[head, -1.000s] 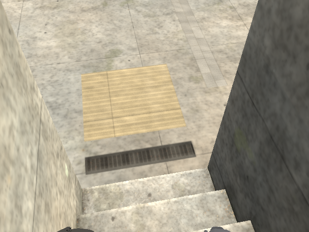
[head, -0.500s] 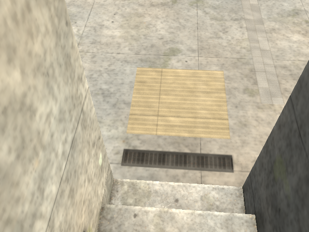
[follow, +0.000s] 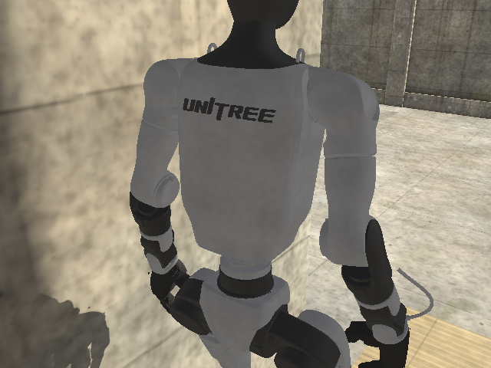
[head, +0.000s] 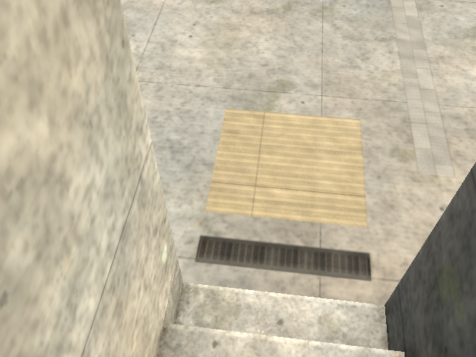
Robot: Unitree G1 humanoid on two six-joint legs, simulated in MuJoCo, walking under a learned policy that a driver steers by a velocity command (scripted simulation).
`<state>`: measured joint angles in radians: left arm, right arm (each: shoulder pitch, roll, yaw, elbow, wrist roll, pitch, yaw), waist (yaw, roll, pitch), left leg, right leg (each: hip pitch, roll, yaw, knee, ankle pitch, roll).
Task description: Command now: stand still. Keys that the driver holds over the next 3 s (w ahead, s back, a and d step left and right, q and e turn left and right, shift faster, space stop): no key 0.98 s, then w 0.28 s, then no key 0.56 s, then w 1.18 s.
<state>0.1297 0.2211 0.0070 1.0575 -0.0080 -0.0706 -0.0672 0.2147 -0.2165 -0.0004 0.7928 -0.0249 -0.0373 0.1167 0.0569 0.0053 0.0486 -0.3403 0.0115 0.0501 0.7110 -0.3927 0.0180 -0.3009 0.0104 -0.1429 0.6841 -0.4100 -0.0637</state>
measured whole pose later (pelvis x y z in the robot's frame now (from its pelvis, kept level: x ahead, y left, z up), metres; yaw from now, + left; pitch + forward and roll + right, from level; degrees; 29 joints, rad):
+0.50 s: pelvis +0.00 +0.00 +0.00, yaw +0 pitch +0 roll -1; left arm 0.10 0.24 0.01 1.16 0.00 -0.07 -0.07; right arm 0.23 -0.25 -0.02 0.89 -0.02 -0.03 0.10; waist 0.03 0.01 0.07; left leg -0.32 0.02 0.04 0.71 -0.40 0.01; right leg -0.27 0.03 -0.14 0.67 -0.41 -0.07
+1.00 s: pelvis +0.01 +0.00 +0.00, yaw +0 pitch +0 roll +0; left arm 0.13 0.23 0.01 1.20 0.00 -0.06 -0.07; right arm 0.24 -0.25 -0.01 0.93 -0.02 -0.02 0.10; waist 0.04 0.01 0.08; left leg -0.30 0.02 0.04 0.70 -0.40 0.01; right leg -0.26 0.03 -0.13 0.66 -0.41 -0.07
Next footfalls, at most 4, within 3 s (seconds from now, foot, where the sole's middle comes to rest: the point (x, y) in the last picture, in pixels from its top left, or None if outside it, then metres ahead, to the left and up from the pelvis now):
1.64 left None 0.25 0.04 -0.94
1.88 right None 0.28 -0.23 -0.94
2.44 left None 0.54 0.05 -1.13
2.90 right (296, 322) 0.77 -0.16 -1.32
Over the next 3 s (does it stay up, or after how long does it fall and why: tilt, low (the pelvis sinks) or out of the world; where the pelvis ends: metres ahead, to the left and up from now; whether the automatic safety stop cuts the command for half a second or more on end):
stays up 0.75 -0.07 -0.56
